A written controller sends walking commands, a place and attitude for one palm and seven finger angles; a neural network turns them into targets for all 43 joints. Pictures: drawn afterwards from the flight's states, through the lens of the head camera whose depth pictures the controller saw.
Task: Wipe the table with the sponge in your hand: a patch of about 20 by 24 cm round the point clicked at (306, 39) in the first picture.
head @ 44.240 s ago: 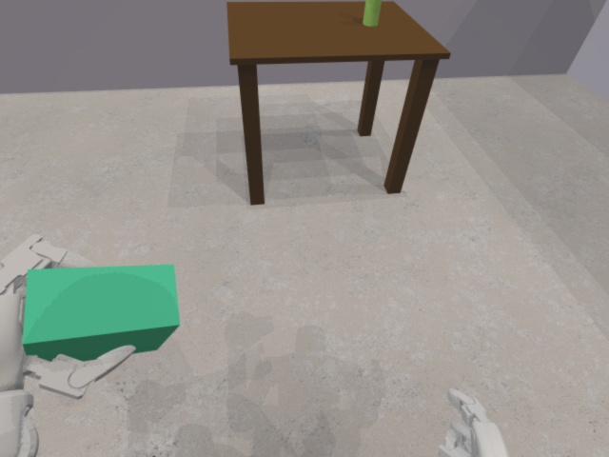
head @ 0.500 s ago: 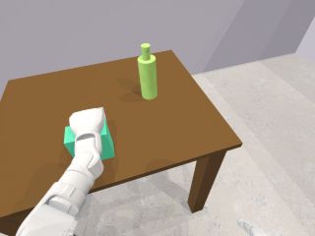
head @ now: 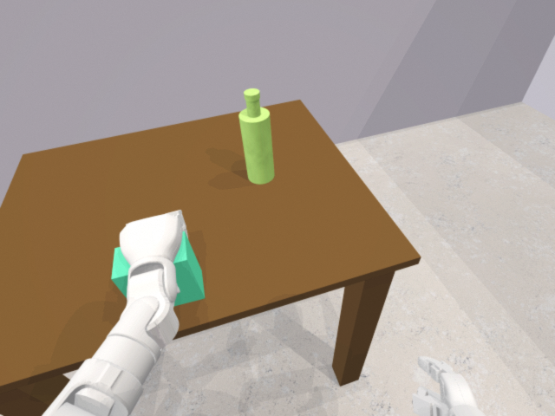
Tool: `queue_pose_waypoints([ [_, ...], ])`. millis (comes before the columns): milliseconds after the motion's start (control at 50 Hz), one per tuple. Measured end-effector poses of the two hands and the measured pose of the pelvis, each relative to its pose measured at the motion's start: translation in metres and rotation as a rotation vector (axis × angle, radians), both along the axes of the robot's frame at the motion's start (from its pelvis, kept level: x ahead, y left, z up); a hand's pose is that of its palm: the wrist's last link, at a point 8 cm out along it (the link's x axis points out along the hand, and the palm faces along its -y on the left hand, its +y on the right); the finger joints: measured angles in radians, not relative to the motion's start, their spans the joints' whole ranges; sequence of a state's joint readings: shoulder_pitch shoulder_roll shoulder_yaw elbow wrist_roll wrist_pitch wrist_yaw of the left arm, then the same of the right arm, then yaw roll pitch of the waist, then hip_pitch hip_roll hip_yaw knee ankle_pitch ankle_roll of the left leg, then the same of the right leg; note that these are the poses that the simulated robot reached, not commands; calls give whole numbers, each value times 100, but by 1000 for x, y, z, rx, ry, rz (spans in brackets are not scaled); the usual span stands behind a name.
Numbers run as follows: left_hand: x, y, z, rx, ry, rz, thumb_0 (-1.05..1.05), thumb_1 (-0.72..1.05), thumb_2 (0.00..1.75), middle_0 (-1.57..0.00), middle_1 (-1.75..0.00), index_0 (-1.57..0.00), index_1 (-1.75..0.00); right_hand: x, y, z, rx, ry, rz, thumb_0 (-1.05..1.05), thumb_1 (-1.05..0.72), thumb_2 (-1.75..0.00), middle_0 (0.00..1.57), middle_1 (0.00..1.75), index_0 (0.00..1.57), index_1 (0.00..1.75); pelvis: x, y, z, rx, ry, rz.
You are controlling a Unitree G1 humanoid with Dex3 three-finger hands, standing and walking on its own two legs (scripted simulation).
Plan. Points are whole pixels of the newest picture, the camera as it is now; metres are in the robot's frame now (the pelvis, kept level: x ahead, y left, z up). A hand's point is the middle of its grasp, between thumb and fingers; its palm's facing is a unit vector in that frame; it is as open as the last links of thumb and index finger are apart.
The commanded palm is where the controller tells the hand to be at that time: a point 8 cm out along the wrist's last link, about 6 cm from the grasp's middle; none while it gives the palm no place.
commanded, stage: slide back across to the middle lane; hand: left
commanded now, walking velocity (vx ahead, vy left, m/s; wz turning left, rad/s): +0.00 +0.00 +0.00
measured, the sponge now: (165, 280) +0.33 +0.23 -0.01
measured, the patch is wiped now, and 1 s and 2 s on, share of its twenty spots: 0.95 0.95 0.95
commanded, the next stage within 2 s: wipe forward along the middle lane in 0.54 s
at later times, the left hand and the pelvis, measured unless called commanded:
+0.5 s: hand (127, 276) +0.30 +0.27 +0.05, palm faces -0.02 -0.07 -1.00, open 10.3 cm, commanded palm +0.27 +0.28 +0.11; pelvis +0.00 +0.00 +0.00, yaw -1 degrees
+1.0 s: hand (108, 268) +0.32 +0.30 +0.05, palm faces -0.09 -0.01 -1.00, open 10.3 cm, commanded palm +0.31 +0.30 +0.09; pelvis -0.03 +0.00 +0.00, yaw +1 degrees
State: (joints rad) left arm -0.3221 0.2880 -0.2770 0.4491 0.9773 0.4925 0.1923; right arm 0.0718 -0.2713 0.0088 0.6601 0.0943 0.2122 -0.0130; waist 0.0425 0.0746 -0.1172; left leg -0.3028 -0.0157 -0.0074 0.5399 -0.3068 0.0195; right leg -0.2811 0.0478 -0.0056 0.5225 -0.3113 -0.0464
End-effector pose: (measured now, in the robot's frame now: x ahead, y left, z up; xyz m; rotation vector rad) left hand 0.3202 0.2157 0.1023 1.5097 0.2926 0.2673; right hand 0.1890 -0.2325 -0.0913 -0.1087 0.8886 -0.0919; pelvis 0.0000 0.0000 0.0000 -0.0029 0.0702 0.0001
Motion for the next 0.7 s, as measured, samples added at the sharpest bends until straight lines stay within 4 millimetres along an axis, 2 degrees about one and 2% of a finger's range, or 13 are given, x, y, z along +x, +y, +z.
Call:
queue_pose_waypoints([
  [100, -2, 6, 2, -33, 4, 7, 0, -50, 104, -67, -137, -68, -138, 13, 3, 8, -3, -38, 14, 1, -91, -90, 19, 30, 20, 30, 3, -2, 1, 2, -7, -3],
  [220, -7, 13, 4, -40, 1, -2, 0, -51, 104, -68, -135, -70, -136, 17, 3, 9, -7, -50, 21, 1, -91, -90, 20, 30, 20, 30, 6, -4, 1, 3, -14, -10],
  [420, -28, 34, 7, -34, -3, 23, 0, -51, 104, -69, -135, -70, -135, 2, -6, 3, -19, -27, -2, 1, -91, -90, 20, 30, 20, 30, 6, -4, 2, 3, -24, -26],
  [580, -45, 58, 6, -23, 34, 51, 0, -51, 104, -69, -135, -70, -135, -10, -12, 3, -55, -17, -13, 1, -91, -90, 20, 30, 20, 30, -2, -2, 3, 0, -36, -16],
  [700, -50, 70, 5, -15, 68, 36, 0, -52, 105, -70, -134, -71, -135, -18, -11, 2, -76, -10, -11, 1, -91, -90, 20, 30, 20, 30, -10, 0, 3, -4, -38, -2],
])
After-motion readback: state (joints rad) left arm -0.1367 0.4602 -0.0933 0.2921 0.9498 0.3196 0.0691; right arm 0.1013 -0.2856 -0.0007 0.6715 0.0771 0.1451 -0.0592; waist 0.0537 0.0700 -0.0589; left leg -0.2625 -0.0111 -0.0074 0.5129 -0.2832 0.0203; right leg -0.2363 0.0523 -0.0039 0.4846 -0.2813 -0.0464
